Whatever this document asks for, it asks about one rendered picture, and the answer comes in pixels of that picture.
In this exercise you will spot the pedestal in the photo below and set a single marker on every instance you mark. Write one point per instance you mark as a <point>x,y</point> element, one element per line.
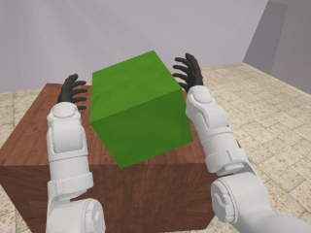
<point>169,192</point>

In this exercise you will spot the robot left hand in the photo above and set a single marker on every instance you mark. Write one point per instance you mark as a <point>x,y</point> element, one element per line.
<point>66,94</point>

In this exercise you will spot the robot right upper arm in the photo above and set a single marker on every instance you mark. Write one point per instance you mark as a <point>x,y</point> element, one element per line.
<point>242,201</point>

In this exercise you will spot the robot left upper arm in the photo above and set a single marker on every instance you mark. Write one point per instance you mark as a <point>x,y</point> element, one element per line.
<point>81,216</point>

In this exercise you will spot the left robot forearm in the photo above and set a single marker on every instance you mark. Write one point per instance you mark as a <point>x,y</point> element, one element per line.
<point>67,155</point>

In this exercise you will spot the right robot forearm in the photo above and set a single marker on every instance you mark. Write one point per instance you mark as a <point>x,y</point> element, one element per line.
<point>223,155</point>

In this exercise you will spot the carton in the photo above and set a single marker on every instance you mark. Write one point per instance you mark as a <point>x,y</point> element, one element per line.
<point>138,109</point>

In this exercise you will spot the robot right hand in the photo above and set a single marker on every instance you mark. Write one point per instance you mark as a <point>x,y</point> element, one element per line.
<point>193,72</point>

